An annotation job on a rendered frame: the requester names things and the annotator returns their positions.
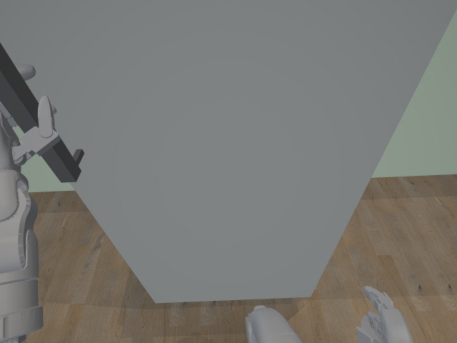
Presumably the fridge door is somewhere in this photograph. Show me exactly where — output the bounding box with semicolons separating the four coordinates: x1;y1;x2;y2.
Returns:
0;0;457;303

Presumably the handle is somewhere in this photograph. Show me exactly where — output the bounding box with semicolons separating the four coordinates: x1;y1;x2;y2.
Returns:
0;43;84;183

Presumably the left robot hand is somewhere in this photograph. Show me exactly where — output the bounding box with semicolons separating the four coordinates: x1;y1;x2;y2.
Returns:
0;64;61;173

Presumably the robot left forearm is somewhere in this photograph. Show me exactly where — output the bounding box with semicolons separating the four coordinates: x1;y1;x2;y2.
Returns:
0;169;44;343

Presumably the right robot thigh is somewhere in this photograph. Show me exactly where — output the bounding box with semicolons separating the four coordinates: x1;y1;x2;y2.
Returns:
245;308;303;343

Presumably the right robot hand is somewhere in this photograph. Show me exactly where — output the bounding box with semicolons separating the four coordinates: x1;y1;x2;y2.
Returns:
356;286;413;343

